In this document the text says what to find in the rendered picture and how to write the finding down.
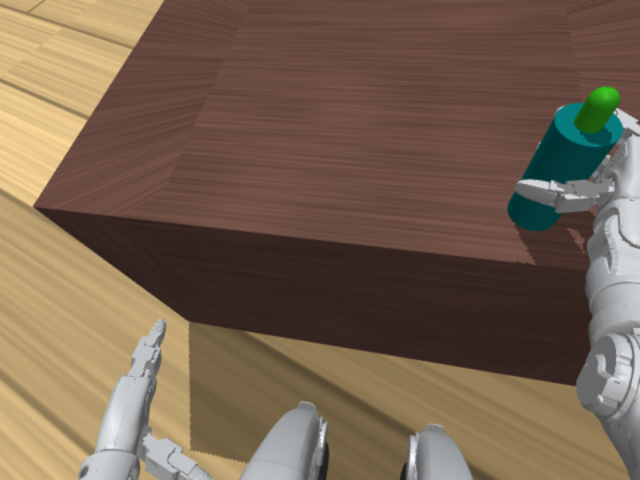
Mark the left robot arm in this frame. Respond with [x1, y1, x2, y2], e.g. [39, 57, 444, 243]
[78, 450, 140, 480]

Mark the right robot arm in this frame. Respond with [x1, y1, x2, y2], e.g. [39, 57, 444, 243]
[576, 198, 640, 480]

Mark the bottle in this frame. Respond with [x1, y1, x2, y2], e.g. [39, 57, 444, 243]
[507, 87, 623, 231]

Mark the right robot hand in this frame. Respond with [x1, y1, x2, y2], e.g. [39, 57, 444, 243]
[514, 106, 640, 214]

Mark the left robot hand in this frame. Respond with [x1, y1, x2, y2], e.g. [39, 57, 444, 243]
[95, 319, 214, 480]

